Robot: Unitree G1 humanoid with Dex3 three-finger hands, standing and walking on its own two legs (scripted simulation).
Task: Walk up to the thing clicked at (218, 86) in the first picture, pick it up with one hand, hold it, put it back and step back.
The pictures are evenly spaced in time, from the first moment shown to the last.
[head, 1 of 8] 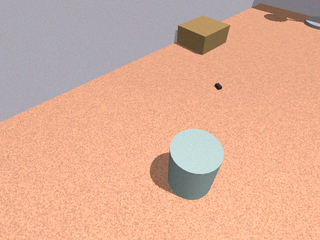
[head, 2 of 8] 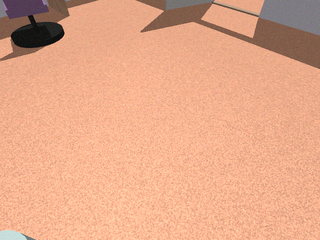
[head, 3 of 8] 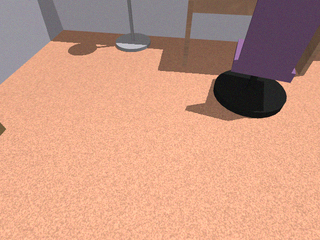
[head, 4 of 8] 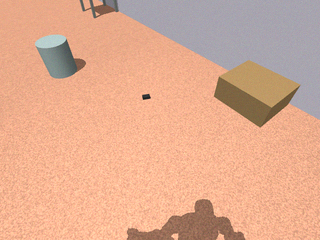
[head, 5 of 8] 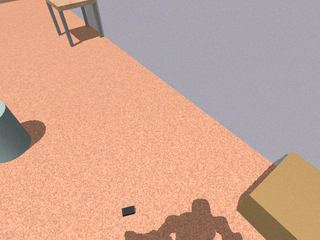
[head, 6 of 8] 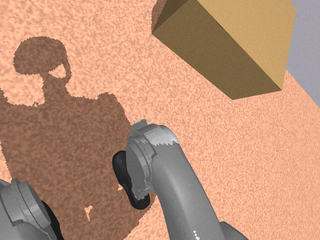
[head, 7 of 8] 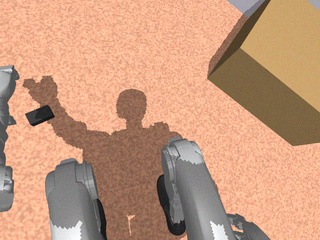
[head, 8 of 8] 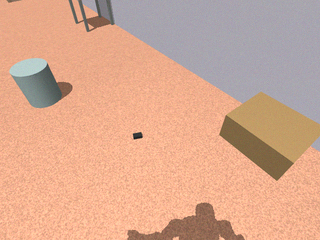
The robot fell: no
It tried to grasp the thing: yes
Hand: left
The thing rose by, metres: 0.69
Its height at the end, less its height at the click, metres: +0.00
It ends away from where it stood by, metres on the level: 0.01
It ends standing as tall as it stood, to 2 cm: yes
